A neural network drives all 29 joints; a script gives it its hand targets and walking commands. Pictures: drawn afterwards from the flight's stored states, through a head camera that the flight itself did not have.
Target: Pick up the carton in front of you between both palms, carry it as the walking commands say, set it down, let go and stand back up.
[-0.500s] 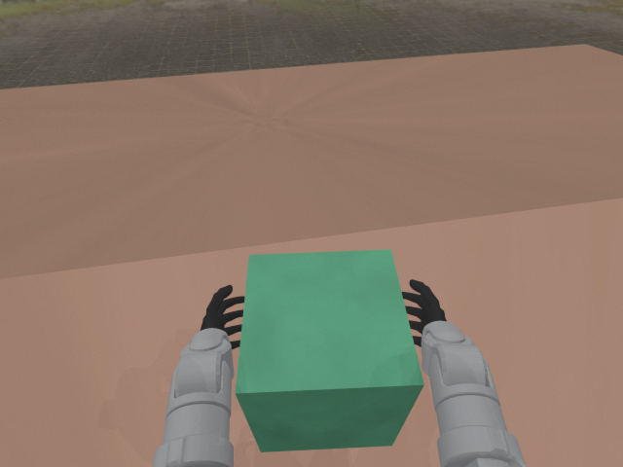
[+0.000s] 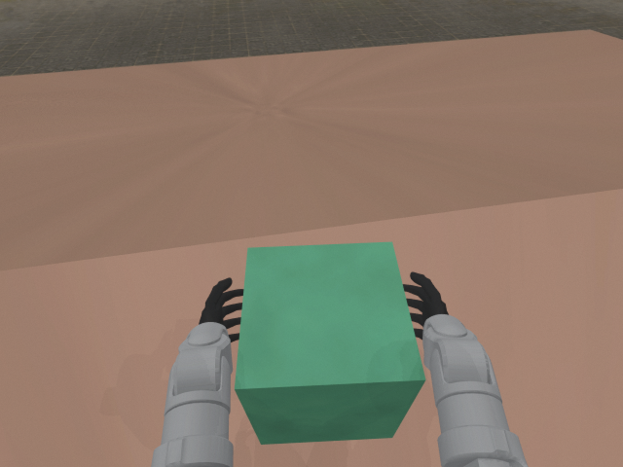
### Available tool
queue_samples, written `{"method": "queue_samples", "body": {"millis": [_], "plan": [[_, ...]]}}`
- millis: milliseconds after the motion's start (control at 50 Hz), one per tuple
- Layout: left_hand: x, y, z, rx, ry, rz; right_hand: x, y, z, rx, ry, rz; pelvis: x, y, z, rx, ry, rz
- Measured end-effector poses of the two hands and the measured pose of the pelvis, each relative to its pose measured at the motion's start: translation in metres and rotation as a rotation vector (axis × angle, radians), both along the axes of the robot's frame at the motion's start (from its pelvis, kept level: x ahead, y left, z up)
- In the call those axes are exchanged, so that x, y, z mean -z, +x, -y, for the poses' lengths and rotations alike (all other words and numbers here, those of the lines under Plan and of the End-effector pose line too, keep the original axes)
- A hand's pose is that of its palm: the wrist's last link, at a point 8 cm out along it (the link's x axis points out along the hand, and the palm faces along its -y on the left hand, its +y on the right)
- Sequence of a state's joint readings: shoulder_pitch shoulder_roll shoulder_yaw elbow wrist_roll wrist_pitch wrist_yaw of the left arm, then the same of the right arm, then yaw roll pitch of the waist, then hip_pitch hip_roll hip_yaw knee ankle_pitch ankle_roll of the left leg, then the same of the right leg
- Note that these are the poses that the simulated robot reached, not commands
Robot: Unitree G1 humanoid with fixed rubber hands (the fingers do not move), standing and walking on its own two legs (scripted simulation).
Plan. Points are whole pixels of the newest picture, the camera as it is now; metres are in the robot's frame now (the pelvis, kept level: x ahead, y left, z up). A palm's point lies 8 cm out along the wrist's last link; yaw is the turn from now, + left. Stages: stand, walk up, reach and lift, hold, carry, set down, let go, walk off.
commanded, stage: reach and lift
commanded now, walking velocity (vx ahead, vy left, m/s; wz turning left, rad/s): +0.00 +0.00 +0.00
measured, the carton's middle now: (323, 347) +0.31 +0.00 -0.05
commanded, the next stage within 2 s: hold in 0.38 s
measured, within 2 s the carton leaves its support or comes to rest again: neither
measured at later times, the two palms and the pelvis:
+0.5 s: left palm (210, 331) +0.29 +0.15 +0.04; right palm (438, 322) +0.29 -0.15 +0.04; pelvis +0.01 +0.00 +0.00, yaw +0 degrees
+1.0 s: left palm (207, 334) +0.28 +0.15 +0.05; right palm (439, 325) +0.28 -0.15 +0.05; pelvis -0.01 +0.00 +0.00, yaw +0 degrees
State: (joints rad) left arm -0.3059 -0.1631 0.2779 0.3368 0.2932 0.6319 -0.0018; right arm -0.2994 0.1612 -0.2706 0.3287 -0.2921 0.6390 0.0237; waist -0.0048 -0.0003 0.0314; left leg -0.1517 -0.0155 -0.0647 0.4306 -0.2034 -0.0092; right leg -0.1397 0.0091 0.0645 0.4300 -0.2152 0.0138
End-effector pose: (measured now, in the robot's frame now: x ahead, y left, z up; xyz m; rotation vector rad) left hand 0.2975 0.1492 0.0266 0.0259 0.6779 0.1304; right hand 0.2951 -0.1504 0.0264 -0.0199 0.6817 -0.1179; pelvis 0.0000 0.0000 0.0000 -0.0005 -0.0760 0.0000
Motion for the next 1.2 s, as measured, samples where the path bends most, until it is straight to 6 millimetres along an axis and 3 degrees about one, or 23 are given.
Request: {"method": "queue_samples", "body": {"millis": [400, 580, 880, 1200], "plan": [[-0.008, -0.003, 0.0, 0.007, 0.015, -0.002, -0.008, -0.002, 0.0, -0.012, -0.015, -0.002, -0.003, 0.009, 0.001, -0.001, 0.001, 0.022], [-0.023, -0.012, -0.001, 0.004, 0.012, 0.027, -0.023, -0.011, -0.001, -0.013, -0.012, 0.027, -0.004, 0.007, 0.001, -0.002, 0.001, 0.048], [-0.02, -0.017, -0.002, -0.009, -0.008, 0.014, -0.021, -0.016, -0.002, 0.001, 0.004, 0.013, -0.001, -0.008, 0.0, 0.001, 0.0, 0.062], [-0.021, -0.012, -0.001, -0.003, 0.002, 0.011, -0.022, -0.01, -0.001, -0.006, -0.006, 0.011, -0.002, -0.001, 0.001, 0.001, 0.001, 0.057]]}}
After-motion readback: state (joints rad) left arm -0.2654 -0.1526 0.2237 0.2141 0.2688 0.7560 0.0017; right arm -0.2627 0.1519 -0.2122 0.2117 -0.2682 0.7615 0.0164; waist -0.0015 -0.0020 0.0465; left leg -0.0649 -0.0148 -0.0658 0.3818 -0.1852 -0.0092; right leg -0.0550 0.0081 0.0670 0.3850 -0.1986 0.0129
